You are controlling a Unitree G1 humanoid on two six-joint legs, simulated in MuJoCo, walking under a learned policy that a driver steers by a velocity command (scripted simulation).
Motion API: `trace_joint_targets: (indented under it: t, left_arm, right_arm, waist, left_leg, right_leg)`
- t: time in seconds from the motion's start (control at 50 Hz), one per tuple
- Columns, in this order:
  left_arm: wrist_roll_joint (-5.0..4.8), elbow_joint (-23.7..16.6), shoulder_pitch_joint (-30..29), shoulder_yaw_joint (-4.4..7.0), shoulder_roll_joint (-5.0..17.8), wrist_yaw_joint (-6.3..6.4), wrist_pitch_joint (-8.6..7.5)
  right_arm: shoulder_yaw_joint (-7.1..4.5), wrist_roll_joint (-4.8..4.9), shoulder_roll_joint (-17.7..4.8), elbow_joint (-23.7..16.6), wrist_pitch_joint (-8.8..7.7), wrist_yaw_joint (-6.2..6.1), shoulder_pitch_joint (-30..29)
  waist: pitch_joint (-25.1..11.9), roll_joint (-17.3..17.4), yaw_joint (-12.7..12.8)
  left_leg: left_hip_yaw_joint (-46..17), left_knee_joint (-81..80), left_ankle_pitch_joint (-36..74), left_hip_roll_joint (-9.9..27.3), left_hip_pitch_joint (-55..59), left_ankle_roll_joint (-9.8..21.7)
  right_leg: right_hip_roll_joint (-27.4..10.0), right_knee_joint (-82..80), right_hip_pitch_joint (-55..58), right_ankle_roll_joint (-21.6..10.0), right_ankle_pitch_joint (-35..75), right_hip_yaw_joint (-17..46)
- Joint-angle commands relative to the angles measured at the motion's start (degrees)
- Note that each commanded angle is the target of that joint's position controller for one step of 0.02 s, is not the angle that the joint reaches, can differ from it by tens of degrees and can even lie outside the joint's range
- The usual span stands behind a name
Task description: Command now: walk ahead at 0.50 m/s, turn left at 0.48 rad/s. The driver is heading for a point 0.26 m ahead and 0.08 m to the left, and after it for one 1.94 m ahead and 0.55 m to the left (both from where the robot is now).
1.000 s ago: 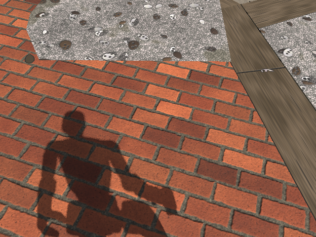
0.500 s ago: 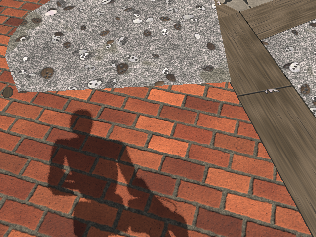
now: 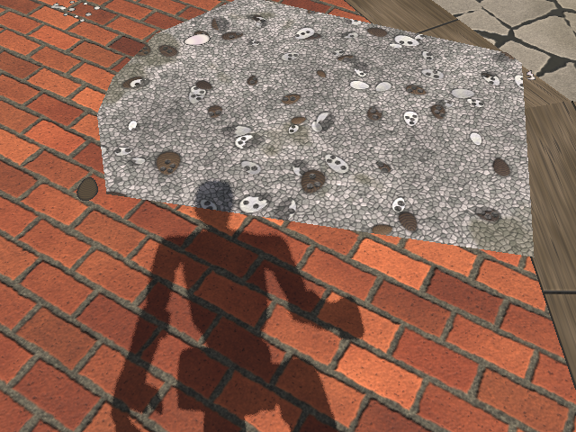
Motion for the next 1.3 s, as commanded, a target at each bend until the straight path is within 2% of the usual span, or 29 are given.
trace_joint_targets:
  t: [0.02, 0.04, 0.06, 0.08, 0.1, 0.18, 0.3, 0.4, 0.46, 0.48, 0.5, 0.52, 0.54, 0.56, 0.6, 0.64, 0.8, 0.92, 0.96, 0.98, 1.0, 1.02, 1.04, 1.06, 1.08, 1.1, 1.12, 1.2, 1.3]
  left_arm:
    - [1.07, -7.62, 2.72, -1.32, 0.97, -0.65, -2.95]
    - [-1.11, -8.3, -2.88, -0.17, 6.35, -1.6, -5.37]
    - [-2.48, -9.72, -7.24, 0.09, 7.63, -1.94, -6.41]
    - [-1.75, -9.68, -8.59, 0.14, 7.07, -1.56, -6.62]
    - [-0.29, -9.55, -9.17, 0.87, 7.82, -1.04, -6.11]
    - [0.88, -11.04, -9.19, 1.12, 5.75, -0.59, -3.47]
    - [0.48, -15.33, -21.64, 0.21, 3.52, -1.22, -3.67]
    - [-0.26, -17.89, -25.19, 0.59, 6.13, -2.39, -4.79]
    - [-0.18, -16.29, -17.35, 1.65, 8.56, -2.4, -5.77]
    - [0.76, -15.02, -9.79, 2.49, 10.77, -2.09, -6.04]
    - [1.56, -14.17, -0.75, 3.61, 14.9, -1.6, -5.78]
    - [0.75, -12.56, 1.9, 3.76, 15.26, -2.15, -4.82]
    - [-0.15, -13.88, -0.46, 2.4, 9.72, -2.07, -4.42]
    - [-0.15, -14.57, -3.67, 1.68, 7.35, -1.84, -3.87]
    - [0.81, -14.39, -8.18, 0.87, 5.59, -1.88, -3.38]
    - [0.84, -13.64, -9.01, 0.82, 5.29, -1.98, -3.77]
    - [0.2, -10.71, -5.6, 1.91, 9.05, -1.82, -3.65]
    - [-1.63, -7.22, 0.13, 2.38, 12.02, -1.93, -1.77]
    - [-2.03, -6.59, -0.5, 2.56, 13.37, -1.67, -1.1]
    - [-2.18, -6.32, -1.33, 2.36, 13.39, -1.45, -0.74]
    - [-1.59, -6.52, -0.86, 1.6, 11.78, -1.15, -0.8]
    - [0.33, -9.06, 1.81, -0.35, 6.64, -1.54, -1.69]
    - [-0.12, -8.33, 3.53, -1.26, 4.86, -2.14, -3.18]
    - [-2.29, -9.43, -1.4, 0.32, 9.95, -2.63, -3.98]
    - [-2.92, -10.91, -5.57, 0.12, 9.58, -2.66, -4.26]
    - [-1.9, -10.82, -6.68, 0.12, 8.9, -2.32, -4.09]
    - [-0.98, -10.35, -6.05, 0.52, 9.0, -2.11, -3.43]
    - [-0.4, -9.81, -4.29, 0.14, 6.08, -1.9, -1.05]
    - [-0.05, -12.42, -13.53, -0.6, 4.48, -2.4, -1.49]
  right_arm:
    - [-5.22, 0.43, -18.09, 0.09, -0.21, -1.02, 19.39]
    - [-3.86, -0.13, -13.48, 0.06, -0.38, -0.98, 20.15]
    - [-3.2, -0.39, -10.48, -0.4, -0.69, -1.26, 17.8]
    - [-2.7, -0.43, -9.19, -1.46, -0.99, -1.15, 13.52]
    - [-2.12, -0.58, -7.3, -2.49, -1.07, -1.25, 10.21]
    - [-2.3, -0.55, -9.1, -3.63, -1.21, -2.44, 10.12]
    - [-2.64, -0.01, -10.24, -3.0, -0.45, -3.84, 15.16]
    - [-2.64, 0.37, -9.89, -2.13, 0.34, -4.19, 18.09]
    - [-2.57, 0.03, -9.57, -3.34, 0.88, -4.45, 16.17]
    - [-1.7, -0.37, -7.33, -4.5, 0.69, -4.14, 14.88]
    - [-0.89, -0.33, -4.53, -5.81, 0.33, -4.1, 18.0]
    - [-0.12, 0.68, -3.96, -6.71, -0.18, -3.96, 24.21]
    - [-1.29, 1.25, -9.63, -5.61, 0.02, -3.99, 21.77]
    - [-1.81, 0.83, -11.43, -6.57, 0.41, -3.94, 16.19]
    - [-2.06, -0.12, -9.62, -7.68, 0.8, -3.71, 12.77]
    - [-1.84, 0.57, -7.07, -8.0, 1.52, -3.26, 13.94]
    - [-0.5, 0.0, -3.99, -11.85, 1.18, -1.97, 4.85]
    - [0.12, 0.0, -4.45, -15.63, 0.5, -0.39, -4.26]
    - [-0.8, -0.4, -6.54, -15.32, 0.44, -0.3, -1.02]
    - [-1.98, -0.59, -8.43, -13.19, 0.42, -0.47, 6.27]
    - [-3.67, -0.61, -11.87, -10.27, 0.61, -1.14, 15.4]
    - [-5.15, -1.47, -18.45, -9.15, 0.9, -2.14, 23.25]
    - [-4.4, -0.69, -17.78, -9.05, 0.77, -2.09, 23.39]
    - [-3.05, -0.88, -13.81, -9.14, 0.43, -1.7, 21.14]
    - [-2.4, -0.84, -11.75, -9.16, 0.18, -1.68, 17.63]
    - [-1.76, -0.84, -9.84, -9.09, -0.07, -1.5, 13.81]
    - [-1.19, -1.11, -7.85, -9.38, -0.4, -1.36, 11.05]
    - [-1.52, -1.3, -8.75, -8.13, -1.89, -1.58, 9.6]
    - [-1.7, -1.06, -9.97, -5.27, -1.72, -2.79, 13.08]
  waist:
    - [-21.01, 17.0, -5.06]
    - [-20.4, 9.88, -8.12]
    - [-13.67, 7.06, -7.96]
    - [-8.73, 0.2, -5.26]
    - [-6.49, -0.85, -3.3]
    - [-3.35, 1.29, -0.53]
    - [-0.65, 4.02, -4.85]
    - [-0.77, 5.06, -5.69]
    - [-3.64, 7.14, -1.07]
    - [-9.83, 5.58, 2.6]
    - [-18.63, -3.79, 4.05]
    - [-23.27, -20.54, 1.55]
    - [-16.35, -12.77, 2.5]
    - [-8.85, -6.93, 3.14]
    - [-2.07, -4.05, 0.47]
    - [-1.17, -6.58, -1.09]
    - [0.32, -3.33, 0.94]
    - [3.53, -4.12, 2.63]
    - [0.61, -6.12, -0.68]
    - [-3.76, -5.95, -5.23]
    - [-9.49, -4.72, -9.13]
    - [-18.4, 6.8, -9.6]
    - [-26.24, 12.67, -7.81]
    - [-20.21, 7.53, -8.84]
    - [-12.49, 6.51, -7.62]
    - [-7.65, 3.4, -5.34]
    - [-5.39, 4.1, -3.22]
    - [-2.54, 3.73, 0.09]
    - [0.74, 2.98, -2.66]
  left_leg:
    - [-49.45, -14.34, -8.1, 20.26, 52.46, 18.91]
    - [-47.44, -17.12, -9.81, 18.79, 52.34, 15.75]
    - [-38.11, -16.6, -6.21, 16.55, 46.26, 13.13]
    - [-31.34, -17.24, -0.21, 14.12, 36.7, 11.39]
    - [-26.83, -18.18, 4.67, 12.27, 29.49, 10.3]
    - [-21.45, -22.04, 11.31, 9.44, 18.73, 10.68]
    - [-17.46, -21.23, 5.69, 4.93, 15.36, 6.08]
    - [-24.44, -15.07, 3.14, 7.81, 22.76, 4.96]
    - [-26.68, -7.39, 9.83, 6.68, 24.05, 3.12]
    - [-24.0, 2.82, 10.57, 3.62, 19.7, 1.31]
    - [-16.98, 21.27, -1.48, -3.06, 4.39, -2.57]
    - [-13.82, 34.33, -29.12, -5.27, -10.44, -4.36]
    - [-15.18, 40.49, -25.72, -0.71, -15.53, -4.71]
    - [-12.77, 40.96, -20.48, 1.27, -16.04, -4.97]
    - [-11.43, 36.67, -14.13, 4.82, -11.99, -4.95]
    - [-10.09, 34.23, -12.01, 6.62, -8.71, -4.97]
    - [-7.16, 13.3, 5.79, 6.36, -9.23, -5.87]
    - [-2.67, 0.89, 0.63, 3.78, -7.39, -3.54]
    - [-0.35, -1.85, -3.59, 0.99, 0.21, -1.45]
    - [1.29, -5.19, -0.48, -1.12, 11.3, 0.15]
    - [-0.64, -4.36, 2.54, -0.65, 27.04, 1.76]
    - [-23.2, -2.86, 2.91, 14.69, 50.31, 8.97]
    - [-45.6, -12.7, -1.16, 23.57, 55.51, 15.3]
    - [-39.46, -14.18, -2.8, 21.52, 50.81, 12.54]
    - [-30.35, -14.74, -0.33, 18.82, 42.42, 10.28]
    - [-24.3, -16.39, 3.21, 16.17, 33.94, 8.73]
    - [-20.25, -18.44, 5.84, 14.1, 27.67, 7.7]
    - [-14.57, -24.96, 8.68, 12.84, 19.31, 8.7]
    - [-8.24, -26.42, 8.46, 10.59, 20.68, 6.31]
  right_leg:
    - [7.38, 50.72, -41.79, 0.18, -5.07, 8.84]
    - [3.68, 53.49, -47.92, -1.87, -4.01, 17.94]
    - [1.16, 51.57, -50.21, -3.33, 0.41, 16.9]
    - [-1.54, 46.02, -47.51, -3.47, 4.76, 16.52]
    - [-3.2, 40.76, -43.39, -3.04, 6.86, 16.24]
    - [-3.52, 30.1, -38.46, -0.03, 11.57, 15.06]
    - [1.29, 5.79, -34.86, 1.25, 31.5, 13.81]
    - [2.86, -1.57, -32.92, -0.12, 28.61, 15.82]
    - [3.63, -5.21, -21.99, -2.95, 23.92, 14.48]
    - [-0.98, -3.51, -8.89, -5.85, 24.38, 17.77]
    - [-12.74, -2.74, 11.88, -11.62, 20.53, 32.84]
    - [-21.72, -8.5, 21.23, -17.06, 9.28, 54.64]
    - [-20.5, -10.15, 15.92, -15.12, -0.55, 52.37]
    - [-18.12, -11.51, 7.1, -12.74, 1.68, 43.08]
    - [-13.74, -14.91, -5.86, -11.34, 12.44, 32.1]
    - [-11.59, -17.86, -10.65, -11.22, 17.23, 25.05]
    - [-9.93, -20.5, -8.54, -11.59, 31.38, 9.53]
    - [-13.56, -17.94, -0.46, -11.02, 35.2, 8.36]
    - [-13.68, -11.37, 1.48, -9.78, 51.19, 6.94]
    - [-12.01, -2.79, -0.26, -8.34, 58.8, 4.53]
    - [-9.42, 8.88, -8.17, -6.24, 55.32, 2.71]
    - [-3.53, 31.51, -30.18, -2.65, 29.5, 1.65]
    - [3.51, 45.05, -41.04, -1.5, -7.08, 11.1]
    - [0.16, 48.78, -46.75, -2.32, -5.56, 15.69]
    - [-2.22, 46.98, -48.32, -3.01, -1.23, 14.34]
    - [-4.31, 42.65, -46.43, -2.87, 3.17, 13.77]
    - [-5.79, 39.29, -42.75, -2.64, 6.16, 14.19]
    - [-6.32, 33.13, -39.29, -0.68, 13.69, 14.12]
    - [-4.76, 15.17, -41.37, 0.11, 29.24, 13.29]
Keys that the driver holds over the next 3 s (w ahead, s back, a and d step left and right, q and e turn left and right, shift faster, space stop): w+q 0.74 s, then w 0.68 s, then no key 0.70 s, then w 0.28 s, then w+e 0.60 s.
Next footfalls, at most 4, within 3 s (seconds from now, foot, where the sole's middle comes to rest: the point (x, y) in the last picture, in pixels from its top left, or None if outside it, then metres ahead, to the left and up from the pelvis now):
0.48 right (333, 426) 0.48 -0.07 -0.75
1.00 left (177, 365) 0.60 0.30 -0.75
1.52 right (214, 234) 0.99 0.25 -0.75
1.90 left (129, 270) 0.86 0.47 -0.75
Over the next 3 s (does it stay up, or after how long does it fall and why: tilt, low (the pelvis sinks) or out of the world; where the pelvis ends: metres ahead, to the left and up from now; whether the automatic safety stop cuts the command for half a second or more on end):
stays up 1.12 0.55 0.03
